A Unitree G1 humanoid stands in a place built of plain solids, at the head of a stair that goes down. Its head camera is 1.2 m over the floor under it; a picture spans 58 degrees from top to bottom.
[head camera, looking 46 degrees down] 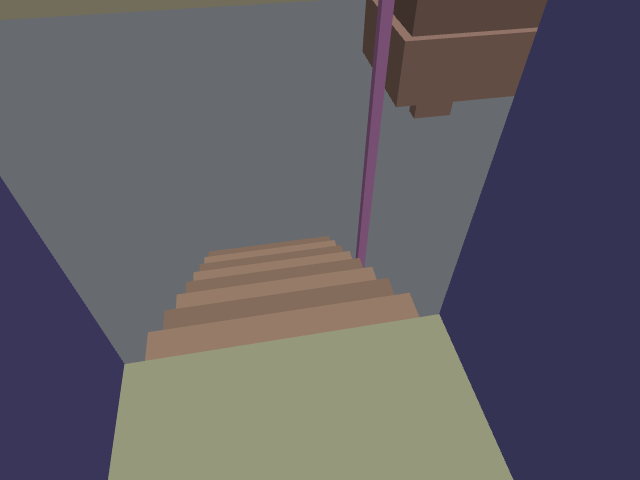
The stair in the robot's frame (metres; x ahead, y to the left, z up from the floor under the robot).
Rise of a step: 0.17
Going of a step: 0.22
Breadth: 1.00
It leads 10 degrees to the left of straight ahead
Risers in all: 9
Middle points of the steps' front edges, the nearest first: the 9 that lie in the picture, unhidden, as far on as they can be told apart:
0.73 0.10 0.00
0.95 0.14 -0.17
1.17 0.18 -0.35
1.38 0.22 -0.52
1.60 0.26 -0.70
1.82 0.30 -0.87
2.03 0.34 -1.05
2.25 0.38 -1.22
2.47 0.42 -1.40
